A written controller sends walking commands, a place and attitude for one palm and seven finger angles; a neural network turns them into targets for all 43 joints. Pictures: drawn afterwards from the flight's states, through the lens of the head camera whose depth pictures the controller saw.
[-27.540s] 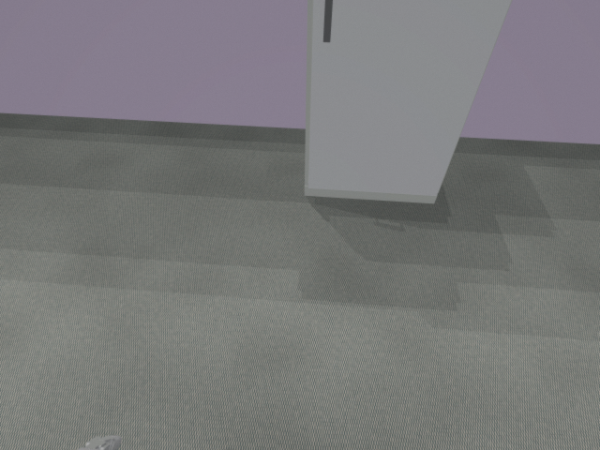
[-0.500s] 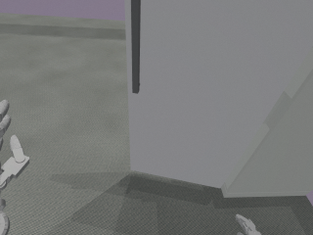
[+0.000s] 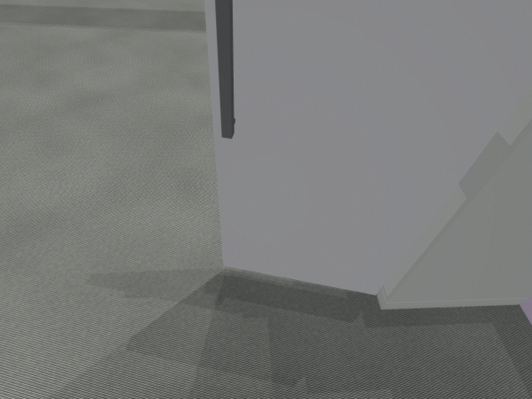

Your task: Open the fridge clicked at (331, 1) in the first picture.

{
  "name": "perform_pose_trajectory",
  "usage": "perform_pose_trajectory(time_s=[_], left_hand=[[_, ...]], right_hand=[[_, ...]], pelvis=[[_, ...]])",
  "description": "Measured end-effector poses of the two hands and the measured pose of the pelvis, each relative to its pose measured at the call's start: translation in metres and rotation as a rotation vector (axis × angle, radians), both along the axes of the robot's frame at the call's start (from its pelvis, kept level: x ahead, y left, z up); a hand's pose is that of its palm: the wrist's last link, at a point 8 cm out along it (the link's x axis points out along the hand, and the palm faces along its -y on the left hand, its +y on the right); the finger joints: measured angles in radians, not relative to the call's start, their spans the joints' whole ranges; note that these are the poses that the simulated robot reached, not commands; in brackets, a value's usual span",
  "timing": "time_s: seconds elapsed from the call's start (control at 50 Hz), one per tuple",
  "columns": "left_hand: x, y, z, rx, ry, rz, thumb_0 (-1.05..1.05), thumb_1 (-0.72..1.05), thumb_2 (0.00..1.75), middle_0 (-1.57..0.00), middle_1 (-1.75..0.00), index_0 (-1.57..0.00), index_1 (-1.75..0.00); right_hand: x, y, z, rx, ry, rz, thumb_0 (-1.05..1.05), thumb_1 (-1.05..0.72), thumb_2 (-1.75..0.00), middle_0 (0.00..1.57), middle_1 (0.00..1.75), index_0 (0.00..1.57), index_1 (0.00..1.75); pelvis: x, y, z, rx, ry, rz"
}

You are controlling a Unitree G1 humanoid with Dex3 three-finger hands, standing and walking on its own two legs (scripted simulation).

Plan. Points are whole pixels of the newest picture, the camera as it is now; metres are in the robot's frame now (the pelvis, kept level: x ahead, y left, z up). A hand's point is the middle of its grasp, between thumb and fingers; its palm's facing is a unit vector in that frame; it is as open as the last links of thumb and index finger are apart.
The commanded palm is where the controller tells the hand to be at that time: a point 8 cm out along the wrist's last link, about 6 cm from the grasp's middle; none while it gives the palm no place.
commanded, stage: let the arm hang, fingers relaxed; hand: left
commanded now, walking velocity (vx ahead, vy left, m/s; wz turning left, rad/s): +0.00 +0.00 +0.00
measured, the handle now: (228, 57) +0.66 +0.11 +0.19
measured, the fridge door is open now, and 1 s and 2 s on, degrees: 76 76 76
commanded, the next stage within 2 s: look to check the result in 0.82 s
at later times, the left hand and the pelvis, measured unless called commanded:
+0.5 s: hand out of the picture +0.00 +0.21 -0.16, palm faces +0.01 -0.97 -0.24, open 7.3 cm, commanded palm none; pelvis +0.00 +0.01 +0.01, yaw +0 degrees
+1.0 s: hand out of the picture +0.06 +0.20 -0.16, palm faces -0.01 -0.97 -0.24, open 7.3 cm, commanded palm none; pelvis +0.01 -0.01 +0.02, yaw -1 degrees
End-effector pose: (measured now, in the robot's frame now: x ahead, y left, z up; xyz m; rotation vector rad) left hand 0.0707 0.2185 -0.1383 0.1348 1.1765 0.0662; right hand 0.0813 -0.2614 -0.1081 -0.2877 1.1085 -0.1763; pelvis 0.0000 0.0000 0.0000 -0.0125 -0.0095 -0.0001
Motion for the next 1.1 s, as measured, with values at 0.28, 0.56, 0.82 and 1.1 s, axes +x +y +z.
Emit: perform_pose_trajectory(time_s=[0.28,0.56,0.82,1.1], left_hand=[[-0.127,0.026,0.006,0.067,0.379,0.112,0.00,0.94,0.90,-0.21,-0.30,-0.21,-0.30],[-0.055,0.031,0.012,0.098,0.192,0.063,0.00,0.91,0.90,-0.20,-0.30,-0.20,-0.30],[-0.012,0.018,0.012,0.075,0.112,0.025,0.00,0.91,0.90,-0.20,-0.30,-0.20,-0.30],[-0.021,0.029,0.016,0.117,0.167,0.039,0.00,0.91,0.90,-0.20,-0.30,-0.20,-0.30]], right_hand=[[-0.071,0.029,-0.017,0.069,0.274,-0.067,0.01,-0.91,-0.90,0.20,0.30,0.20,0.30],[-0.064,0.036,-0.024,0.113,0.229,-0.085,0.01,-0.91,-0.90,0.21,0.30,0.21,0.30],[-0.057,0.015,-0.017,0.073,0.216,-0.099,0.01,-0.91,-0.90,0.20,0.30,0.20,0.30],[-0.040,-0.002,-0.014,0.052,0.219,-0.084,0.01,-0.91,-0.90,0.20,0.30,0.20,0.30]], pelvis=[[0.000,0.002,0.013,-0.012,-0.005,0.004],[0.002,0.005,0.014,0.004,-0.011,-0.009],[0.007,-0.002,0.016,0.006,-0.013,-0.015],[0.014,-0.009,0.017,0.007,-0.011,-0.015]])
